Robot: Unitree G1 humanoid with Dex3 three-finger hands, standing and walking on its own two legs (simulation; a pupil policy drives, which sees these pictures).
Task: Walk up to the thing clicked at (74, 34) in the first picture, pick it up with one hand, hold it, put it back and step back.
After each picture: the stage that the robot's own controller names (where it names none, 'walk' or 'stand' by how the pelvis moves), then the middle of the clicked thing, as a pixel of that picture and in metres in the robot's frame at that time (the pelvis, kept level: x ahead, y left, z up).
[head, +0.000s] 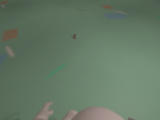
stand; (74, 36) +1.85 +0.46 -0.72
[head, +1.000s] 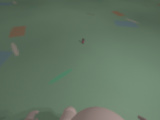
walk; (83, 41) +1.74 +0.18 -0.70
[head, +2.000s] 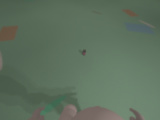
walk; (84, 52) +1.17 +0.09 -0.71
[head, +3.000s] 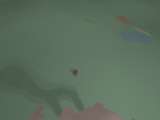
walk; (75, 72) +0.74 +0.18 -0.71
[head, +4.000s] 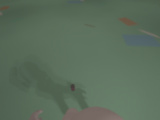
walk; (72, 87) +0.50 +0.23 -0.71
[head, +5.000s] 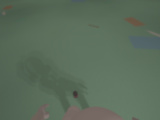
stand; (75, 94) +0.38 +0.19 -0.70
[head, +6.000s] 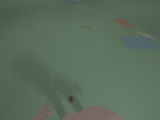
stand; (71, 99) +0.32 +0.21 -0.72
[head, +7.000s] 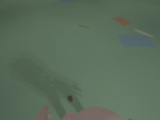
stand; (70, 99) +0.31 +0.23 -0.72
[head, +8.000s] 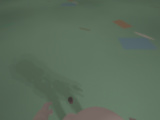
stand; (70, 100) +0.32 +0.23 -0.73
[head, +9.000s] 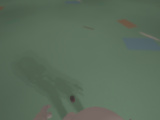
stand; (72, 99) +0.33 +0.20 -0.73
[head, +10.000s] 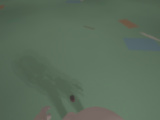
stand; (72, 98) +0.33 +0.20 -0.73
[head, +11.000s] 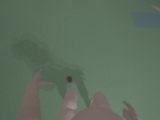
go down; (69, 79) +0.38 +0.19 -0.59
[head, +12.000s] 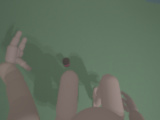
go down; (66, 62) +0.43 +0.21 -0.32
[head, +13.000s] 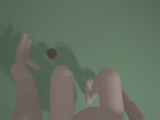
close in; (52, 54) +0.42 +0.24 -0.25
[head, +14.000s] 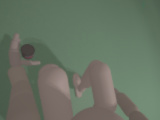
close; (27, 52) +0.42 +0.26 -0.22
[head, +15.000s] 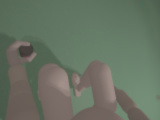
close; (26, 51) +0.41 +0.27 -0.23
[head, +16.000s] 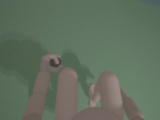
lift; (55, 64) +0.34 +0.25 -0.12
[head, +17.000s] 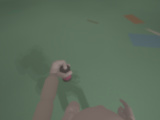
hold; (66, 73) +0.32 +0.17 +0.02
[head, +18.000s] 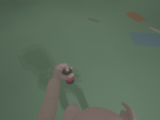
hold; (68, 76) +0.31 +0.16 -0.02
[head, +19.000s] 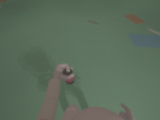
hold; (68, 76) +0.31 +0.16 -0.02
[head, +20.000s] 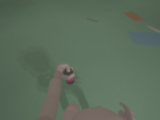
crouch; (69, 76) +0.32 +0.16 -0.03
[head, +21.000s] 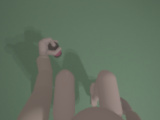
lower; (55, 50) +0.46 +0.21 -0.11
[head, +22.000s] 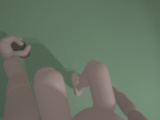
lower; (21, 50) +0.44 +0.28 -0.23
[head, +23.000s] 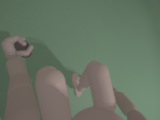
lower; (23, 49) +0.43 +0.28 -0.23
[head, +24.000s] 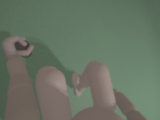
lower; (24, 49) +0.43 +0.28 -0.24
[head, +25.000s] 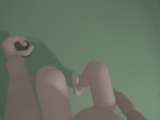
lower; (24, 49) +0.43 +0.28 -0.24
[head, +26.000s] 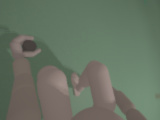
open; (27, 49) +0.43 +0.26 -0.24
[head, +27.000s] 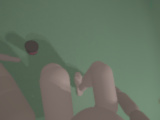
stand; (32, 48) +0.42 +0.26 -0.23
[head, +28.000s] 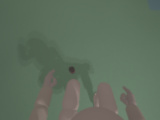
stand; (72, 70) +0.41 +0.19 -0.49
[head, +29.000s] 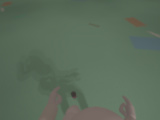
stand; (73, 95) +0.37 +0.18 -0.66
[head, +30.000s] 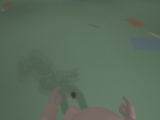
stand; (73, 95) +0.37 +0.18 -0.67
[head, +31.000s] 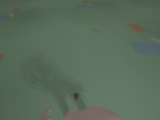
stand; (76, 96) +0.40 +0.17 -0.72
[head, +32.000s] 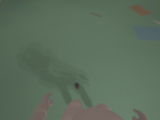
walk; (77, 85) +0.41 +0.16 -0.69
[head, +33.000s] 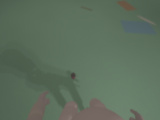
walk; (73, 76) +0.52 +0.17 -0.71
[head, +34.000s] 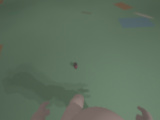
walk; (75, 65) +0.78 +0.31 -0.69
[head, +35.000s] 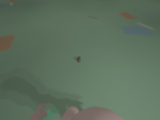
stand; (78, 59) +1.03 +0.23 -0.71
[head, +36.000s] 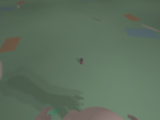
stand; (81, 61) +1.04 +0.19 -0.72
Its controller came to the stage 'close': yes
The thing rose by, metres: 0.70
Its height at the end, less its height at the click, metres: +0.00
